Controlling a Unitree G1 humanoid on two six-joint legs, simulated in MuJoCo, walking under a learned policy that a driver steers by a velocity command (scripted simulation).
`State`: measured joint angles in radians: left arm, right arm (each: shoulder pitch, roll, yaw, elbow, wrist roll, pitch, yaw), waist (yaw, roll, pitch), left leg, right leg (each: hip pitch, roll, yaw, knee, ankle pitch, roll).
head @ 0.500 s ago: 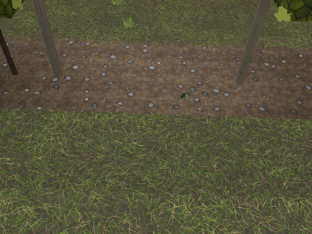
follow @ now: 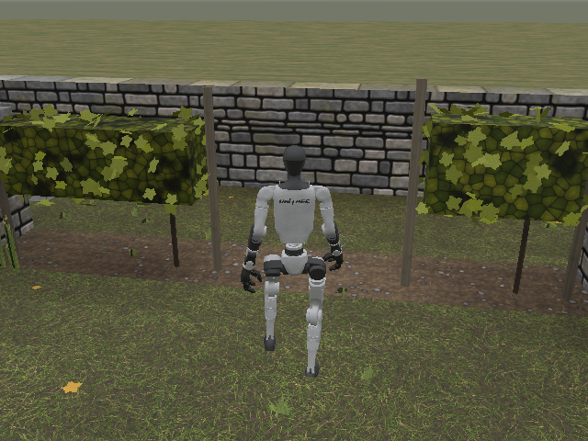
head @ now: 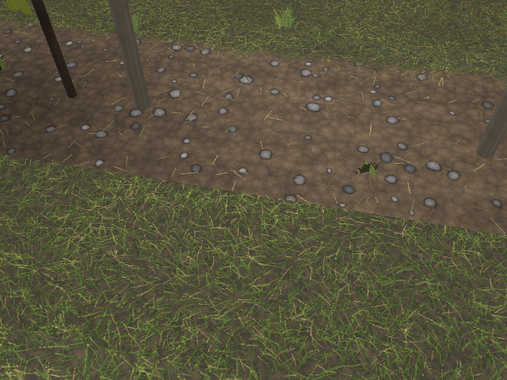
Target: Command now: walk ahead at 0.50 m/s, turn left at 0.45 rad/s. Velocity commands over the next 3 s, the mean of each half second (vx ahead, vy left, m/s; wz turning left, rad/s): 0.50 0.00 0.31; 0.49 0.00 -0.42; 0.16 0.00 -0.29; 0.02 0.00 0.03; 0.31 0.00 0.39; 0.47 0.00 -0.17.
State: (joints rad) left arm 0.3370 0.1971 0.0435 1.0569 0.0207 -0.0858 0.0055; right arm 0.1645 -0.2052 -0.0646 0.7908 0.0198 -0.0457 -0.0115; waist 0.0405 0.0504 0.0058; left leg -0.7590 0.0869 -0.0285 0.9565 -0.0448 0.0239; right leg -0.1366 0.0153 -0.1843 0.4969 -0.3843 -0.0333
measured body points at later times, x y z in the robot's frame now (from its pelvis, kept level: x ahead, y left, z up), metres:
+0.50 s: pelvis +0.26 +0.06 +0.02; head +0.27 +0.07 +0.47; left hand +0.36 +0.35 -0.10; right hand +0.36 -0.20 -0.10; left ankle +0.22 +0.11 -0.73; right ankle +0.42 -0.11 -0.65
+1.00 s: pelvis +0.60 -0.03 -0.19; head +0.66 -0.02 +0.26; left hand +0.77 +0.20 -0.33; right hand +0.56 -0.28 -0.32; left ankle +0.44 +0.14 -0.62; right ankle +0.65 -0.11 -0.92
